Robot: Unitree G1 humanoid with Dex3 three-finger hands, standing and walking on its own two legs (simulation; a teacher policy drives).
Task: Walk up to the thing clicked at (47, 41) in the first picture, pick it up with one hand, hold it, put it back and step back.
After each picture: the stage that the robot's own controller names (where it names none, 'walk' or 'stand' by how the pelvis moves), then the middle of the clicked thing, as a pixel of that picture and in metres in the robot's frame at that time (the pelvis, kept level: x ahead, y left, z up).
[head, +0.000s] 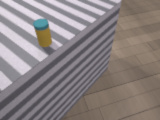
stand; (43, 33) +0.62 +0.19 +0.03
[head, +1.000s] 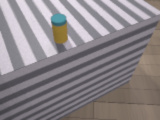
walk; (59, 29) +0.60 +0.13 +0.04
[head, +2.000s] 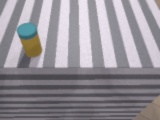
walk; (30, 40) +0.46 +0.25 +0.05
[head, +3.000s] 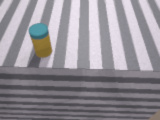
stand; (41, 41) +0.48 +0.17 +0.07
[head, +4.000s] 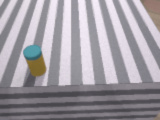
stand; (35, 61) +0.45 +0.20 +0.03
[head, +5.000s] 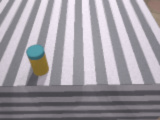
stand; (38, 60) +0.46 +0.19 +0.02
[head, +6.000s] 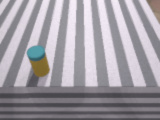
stand; (39, 61) +0.45 +0.19 +0.02
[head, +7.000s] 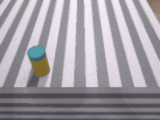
stand; (39, 61) +0.45 +0.19 +0.02
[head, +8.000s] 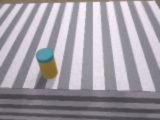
rise first; (47, 64) +0.44 +0.18 +0.03
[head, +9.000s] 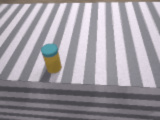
go down; (52, 58) +0.47 +0.17 +0.03
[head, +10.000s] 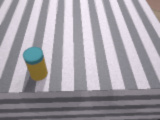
go down; (36, 64) +0.43 +0.16 +0.04
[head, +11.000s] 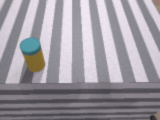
close in; (33, 55) +0.45 +0.16 +0.04
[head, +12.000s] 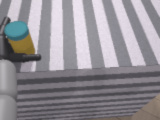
close; (21, 41) +0.47 +0.18 +0.08
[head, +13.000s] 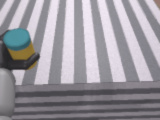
lift; (22, 50) +0.39 +0.18 +0.16
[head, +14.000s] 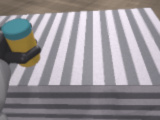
lift; (23, 44) +0.33 +0.17 +0.26
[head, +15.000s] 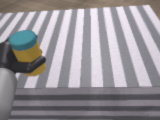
hold; (29, 54) +0.33 +0.16 +0.22
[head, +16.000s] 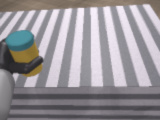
hold; (26, 54) +0.33 +0.17 +0.22
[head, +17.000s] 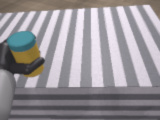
crouch; (27, 55) +0.33 +0.16 +0.22
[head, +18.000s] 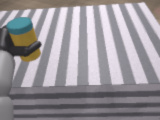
crouch; (25, 40) +0.39 +0.17 +0.22
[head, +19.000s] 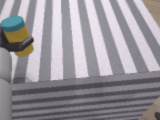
lower; (18, 37) +0.47 +0.18 +0.14
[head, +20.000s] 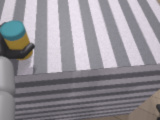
lower; (18, 41) +0.47 +0.17 +0.09
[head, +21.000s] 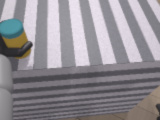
lower; (16, 39) +0.47 +0.18 +0.09
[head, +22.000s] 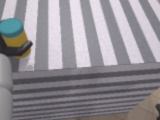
lower; (16, 39) +0.47 +0.18 +0.08
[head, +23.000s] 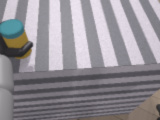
rest; (17, 40) +0.47 +0.18 +0.08
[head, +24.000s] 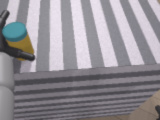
withdraw; (20, 42) +0.47 +0.17 +0.08
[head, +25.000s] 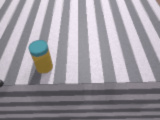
sink last; (41, 57) +0.45 +0.17 +0.06
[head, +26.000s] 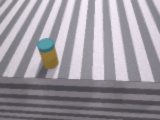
stand; (48, 54) +0.48 +0.18 +0.04
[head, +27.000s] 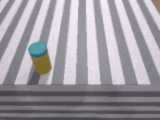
stand; (40, 58) +0.45 +0.17 +0.04
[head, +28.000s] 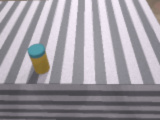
stand; (39, 59) +0.47 +0.19 +0.03
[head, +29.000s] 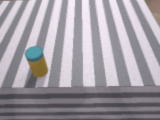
stand; (37, 62) +0.45 +0.20 +0.03
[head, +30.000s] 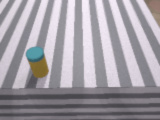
stand; (38, 62) +0.44 +0.19 +0.02
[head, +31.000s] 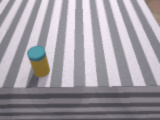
stand; (39, 62) +0.45 +0.18 +0.02
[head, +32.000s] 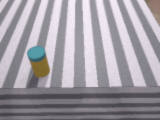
stand; (39, 62) +0.44 +0.18 +0.02
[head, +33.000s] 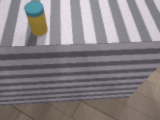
walk; (37, 19) +0.57 +0.18 +0.04
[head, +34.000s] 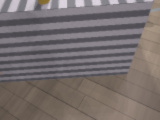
walk; out of the picture +0.88 +0.25 +0.05
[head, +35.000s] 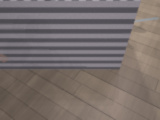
walk; out of the picture +1.11 +0.20 +0.04
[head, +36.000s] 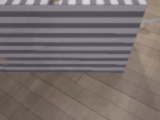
stand; out of the picture +1.06 +0.17 +0.03
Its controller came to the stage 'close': yes
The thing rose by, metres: 0.22
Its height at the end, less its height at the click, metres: +0.00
